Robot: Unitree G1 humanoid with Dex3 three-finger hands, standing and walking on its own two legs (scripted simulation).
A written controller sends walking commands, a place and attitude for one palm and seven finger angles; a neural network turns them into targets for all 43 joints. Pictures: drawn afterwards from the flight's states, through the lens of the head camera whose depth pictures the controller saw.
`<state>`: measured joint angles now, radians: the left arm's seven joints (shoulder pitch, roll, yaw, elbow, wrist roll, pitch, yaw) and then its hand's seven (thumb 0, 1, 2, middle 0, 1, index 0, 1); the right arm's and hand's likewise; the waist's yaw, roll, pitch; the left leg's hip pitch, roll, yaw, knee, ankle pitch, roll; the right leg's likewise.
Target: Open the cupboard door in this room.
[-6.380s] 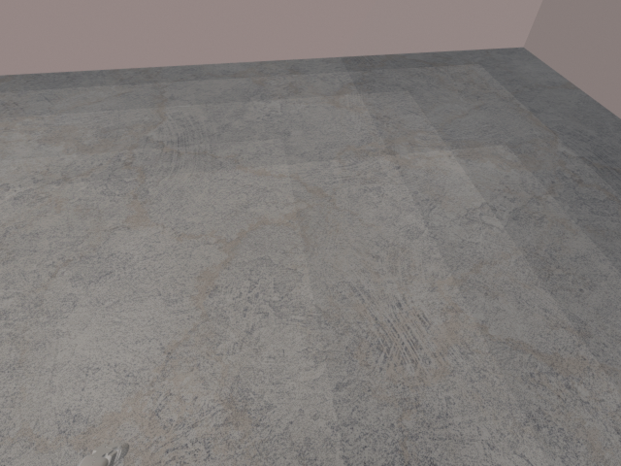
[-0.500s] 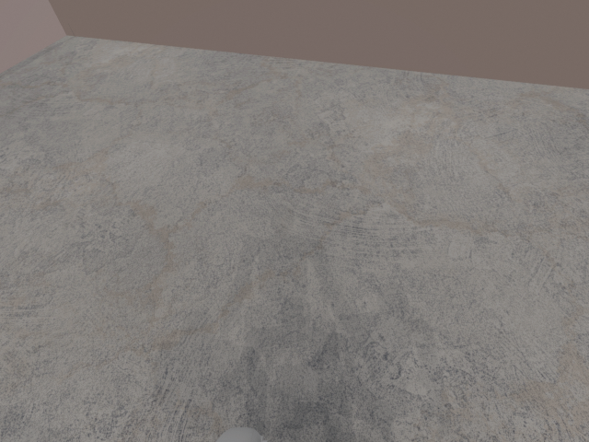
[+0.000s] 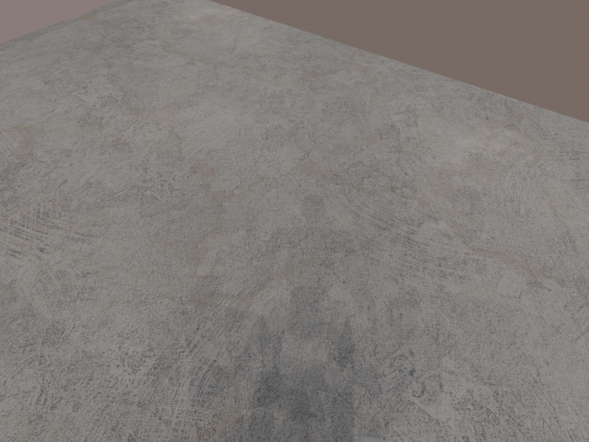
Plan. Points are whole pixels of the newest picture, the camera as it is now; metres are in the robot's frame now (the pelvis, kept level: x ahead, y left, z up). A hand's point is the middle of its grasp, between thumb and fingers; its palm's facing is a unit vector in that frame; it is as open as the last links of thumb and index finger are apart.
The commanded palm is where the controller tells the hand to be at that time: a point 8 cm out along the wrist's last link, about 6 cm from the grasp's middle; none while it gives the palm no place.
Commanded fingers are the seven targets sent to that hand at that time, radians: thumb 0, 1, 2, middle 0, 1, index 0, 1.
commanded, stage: turn or walk to find it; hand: left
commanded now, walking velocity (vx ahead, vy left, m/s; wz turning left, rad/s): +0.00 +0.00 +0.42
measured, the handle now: out of the picture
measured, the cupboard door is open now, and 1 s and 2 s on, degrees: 0 0 0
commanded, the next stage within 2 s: none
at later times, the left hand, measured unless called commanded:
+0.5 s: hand out of the picture -0.01 +0.15 -0.15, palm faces +0.26 -0.93 -0.26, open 7.4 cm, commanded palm none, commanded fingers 0.00 0.90 0.90 -0.20 -0.30 -0.20 -0.30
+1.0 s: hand out of the picture -0.10 +0.21 -0.17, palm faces +0.46 -0.86 -0.24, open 7.4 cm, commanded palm none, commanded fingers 0.00 0.90 0.90 -0.20 -0.30 -0.20 -0.30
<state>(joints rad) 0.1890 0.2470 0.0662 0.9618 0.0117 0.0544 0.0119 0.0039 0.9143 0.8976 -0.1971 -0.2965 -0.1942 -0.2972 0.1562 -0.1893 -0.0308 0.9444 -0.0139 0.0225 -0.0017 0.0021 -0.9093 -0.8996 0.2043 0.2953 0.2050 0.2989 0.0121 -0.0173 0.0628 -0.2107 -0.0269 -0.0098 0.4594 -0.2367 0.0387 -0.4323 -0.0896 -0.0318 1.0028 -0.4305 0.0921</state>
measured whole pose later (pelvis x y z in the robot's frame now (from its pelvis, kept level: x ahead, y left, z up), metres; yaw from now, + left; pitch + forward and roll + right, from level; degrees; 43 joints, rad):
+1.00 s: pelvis -0.08 -0.01 +0.00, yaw +25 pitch -1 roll -1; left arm 0.19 0.24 0.07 0.97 0.01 0.06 0.01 0.00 0.91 0.90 -0.20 -0.30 -0.19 -0.30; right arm 0.19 -0.18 -0.03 0.95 -0.01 0.02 0.00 0.00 -0.91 -0.90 0.20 0.30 0.21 0.30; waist 0.00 -0.02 0.05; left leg -0.23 -0.03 0.00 0.44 -0.19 0.05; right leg -0.43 -0.09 -0.02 1.00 -0.41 0.09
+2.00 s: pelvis -0.15 -0.06 +0.00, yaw +50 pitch +0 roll -1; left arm 0.18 0.24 0.06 0.96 0.01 0.05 0.01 0.00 0.91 0.90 -0.20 -0.30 -0.19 -0.30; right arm 0.16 -0.19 -0.03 0.95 -0.01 0.03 0.00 0.00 -0.91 -0.90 0.20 0.30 0.21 0.30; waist 0.01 -0.01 0.06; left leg -0.22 -0.03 -0.02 0.45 -0.22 0.04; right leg -0.43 -0.08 -0.03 0.98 -0.43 0.09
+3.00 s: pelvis -0.18 -0.11 +0.00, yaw +75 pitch -1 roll +0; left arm 0.15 0.24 0.06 0.95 0.01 0.06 0.02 0.00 0.91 0.90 -0.20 -0.30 -0.19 -0.30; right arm 0.20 -0.18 -0.04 0.96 -0.02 0.03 0.00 0.00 -0.91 -0.90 0.21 0.30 0.21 0.30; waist -0.01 0.00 0.05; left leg -0.24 -0.05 -0.03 0.45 -0.19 0.05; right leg -0.41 -0.07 -0.02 0.93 -0.43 0.09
